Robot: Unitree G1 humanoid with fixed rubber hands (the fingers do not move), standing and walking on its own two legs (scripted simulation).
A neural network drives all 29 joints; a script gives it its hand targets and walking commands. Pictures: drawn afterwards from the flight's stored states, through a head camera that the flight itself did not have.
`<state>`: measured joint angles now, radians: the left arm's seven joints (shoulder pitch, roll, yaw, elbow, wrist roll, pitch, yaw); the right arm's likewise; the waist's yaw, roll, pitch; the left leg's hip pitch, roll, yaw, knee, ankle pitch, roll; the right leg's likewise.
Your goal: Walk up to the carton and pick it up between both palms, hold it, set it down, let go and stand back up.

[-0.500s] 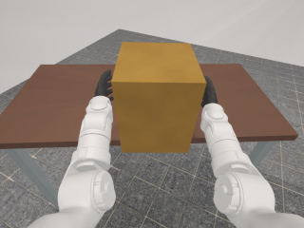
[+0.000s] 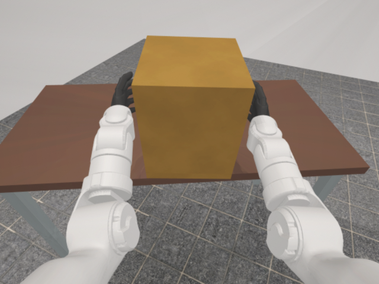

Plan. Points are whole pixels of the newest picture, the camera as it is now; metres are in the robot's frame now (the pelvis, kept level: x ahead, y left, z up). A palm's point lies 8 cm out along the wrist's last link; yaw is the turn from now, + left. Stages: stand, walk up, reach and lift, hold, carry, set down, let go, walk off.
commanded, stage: reach and lift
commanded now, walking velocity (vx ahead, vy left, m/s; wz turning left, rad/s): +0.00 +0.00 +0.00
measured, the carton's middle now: (190, 109) +0.45 -0.01 +0.17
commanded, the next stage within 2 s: hold in 1.64 s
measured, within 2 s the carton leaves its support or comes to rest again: neither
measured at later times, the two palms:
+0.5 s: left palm (110, 121) +0.37 +0.14 +0.21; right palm (260, 128) +0.35 -0.14 +0.19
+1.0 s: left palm (107, 106) +0.37 +0.14 +0.24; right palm (264, 111) +0.36 -0.14 +0.23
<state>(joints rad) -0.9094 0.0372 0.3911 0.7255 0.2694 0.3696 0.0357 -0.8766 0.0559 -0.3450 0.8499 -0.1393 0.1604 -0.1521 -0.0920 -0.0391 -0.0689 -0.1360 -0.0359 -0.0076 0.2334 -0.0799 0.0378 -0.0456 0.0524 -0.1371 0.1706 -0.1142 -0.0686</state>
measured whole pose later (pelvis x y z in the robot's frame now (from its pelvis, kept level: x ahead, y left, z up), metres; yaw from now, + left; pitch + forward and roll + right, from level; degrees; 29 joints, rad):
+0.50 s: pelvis -0.02 +0.02 +0.00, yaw -2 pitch -4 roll -2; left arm -0.75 -0.03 0.24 0.18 0.27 0.78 0.09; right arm -0.73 -0.02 -0.14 0.50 0.12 0.41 -0.16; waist -0.10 -0.06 -0.01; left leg -0.14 -0.03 0.02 0.31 -0.10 0.05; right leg -0.03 0.05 -0.11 0.19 -0.09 -0.05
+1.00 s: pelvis -0.02 +0.02 +0.00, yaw -2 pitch -4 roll -1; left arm -0.86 0.00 0.32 0.26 0.29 0.81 0.04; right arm -0.87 -0.03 -0.15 0.56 0.14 0.49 -0.20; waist -0.10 -0.03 -0.04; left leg -0.15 -0.03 0.02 0.30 -0.09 0.05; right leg -0.05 0.06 -0.11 0.20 -0.09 -0.06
